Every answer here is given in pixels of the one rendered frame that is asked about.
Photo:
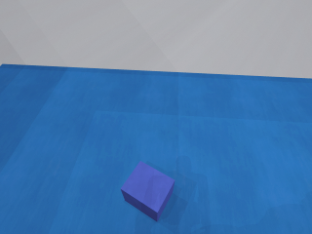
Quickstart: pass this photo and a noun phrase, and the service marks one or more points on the carton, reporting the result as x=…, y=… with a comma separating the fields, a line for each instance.
x=148, y=190

